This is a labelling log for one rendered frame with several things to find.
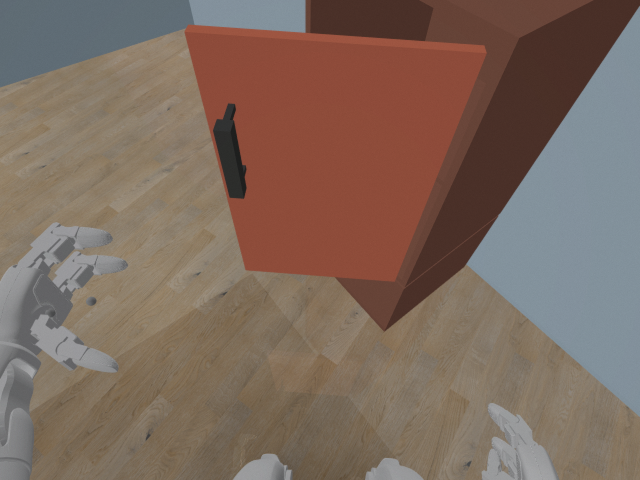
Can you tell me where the left robot thigh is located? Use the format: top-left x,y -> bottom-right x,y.
233,459 -> 293,480

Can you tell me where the handle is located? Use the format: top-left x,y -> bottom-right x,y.
213,103 -> 247,199

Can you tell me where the robot left hand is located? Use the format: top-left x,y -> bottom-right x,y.
0,222 -> 128,373

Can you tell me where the robot right hand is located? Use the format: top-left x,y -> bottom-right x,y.
482,403 -> 559,480

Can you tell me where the cupboard door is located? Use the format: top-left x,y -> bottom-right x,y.
185,25 -> 487,282

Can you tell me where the right robot shin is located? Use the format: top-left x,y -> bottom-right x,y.
378,458 -> 400,466

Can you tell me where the left robot forearm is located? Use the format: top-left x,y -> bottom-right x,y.
0,341 -> 41,480

